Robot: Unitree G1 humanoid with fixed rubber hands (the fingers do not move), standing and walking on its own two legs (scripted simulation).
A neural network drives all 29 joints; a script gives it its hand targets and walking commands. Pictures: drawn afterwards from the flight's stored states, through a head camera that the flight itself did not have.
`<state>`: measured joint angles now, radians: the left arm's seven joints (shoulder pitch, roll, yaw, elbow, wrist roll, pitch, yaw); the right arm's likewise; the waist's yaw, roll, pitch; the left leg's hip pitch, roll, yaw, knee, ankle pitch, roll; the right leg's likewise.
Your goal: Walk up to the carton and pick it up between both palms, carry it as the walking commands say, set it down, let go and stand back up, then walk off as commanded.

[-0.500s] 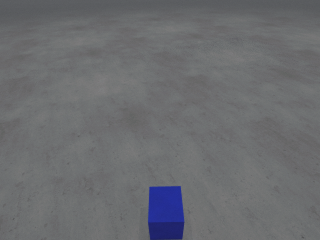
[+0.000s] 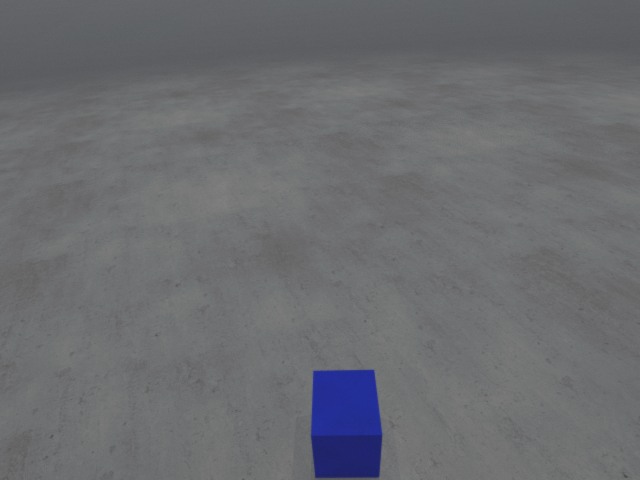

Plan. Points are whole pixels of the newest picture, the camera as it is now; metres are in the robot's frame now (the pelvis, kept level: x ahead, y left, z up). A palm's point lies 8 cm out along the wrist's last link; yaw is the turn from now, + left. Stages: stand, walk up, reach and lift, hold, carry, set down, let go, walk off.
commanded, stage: stand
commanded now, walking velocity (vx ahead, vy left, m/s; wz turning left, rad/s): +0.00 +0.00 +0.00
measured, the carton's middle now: (345, 422) +0.63 -0.01 -0.62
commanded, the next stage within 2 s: walk off in 0.28 s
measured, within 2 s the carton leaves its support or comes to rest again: neither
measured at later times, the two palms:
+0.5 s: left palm out of the picture +0.00 +0.29 -0.07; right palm out of the picture -0.02 -0.28 -0.08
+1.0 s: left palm out of the picture +0.10 +0.22 -0.10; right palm out of the picture -0.16 -0.18 -0.08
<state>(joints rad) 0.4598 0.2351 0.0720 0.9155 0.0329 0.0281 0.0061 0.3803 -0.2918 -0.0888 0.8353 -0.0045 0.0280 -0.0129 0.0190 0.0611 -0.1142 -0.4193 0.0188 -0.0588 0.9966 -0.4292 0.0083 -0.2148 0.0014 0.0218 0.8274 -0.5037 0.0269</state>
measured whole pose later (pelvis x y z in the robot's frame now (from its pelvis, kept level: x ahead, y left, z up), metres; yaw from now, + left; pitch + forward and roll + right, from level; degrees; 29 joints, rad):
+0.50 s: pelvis -0.07 +0.00 +0.04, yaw -1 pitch -6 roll -1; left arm 0.23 0.32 0.05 0.94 0.01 0.01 -0.01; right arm 0.27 -0.30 -0.04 0.92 -0.01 0.01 0.01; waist 0.00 0.02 0.02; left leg -0.28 0.03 -0.01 0.55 -0.26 -0.02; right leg -0.21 -0.03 0.03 0.54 -0.30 0.03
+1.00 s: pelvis -0.03 +0.00 +0.04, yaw -1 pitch +2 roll -2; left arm 0.15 0.21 0.02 0.98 0.03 0.01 -0.05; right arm 0.58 -0.10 0.02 1.12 -0.03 -0.07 -0.01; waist -0.09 -0.03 -0.08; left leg -0.07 0.03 0.09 0.45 -0.41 0.03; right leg -0.64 -0.10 -0.03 1.16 -0.19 0.02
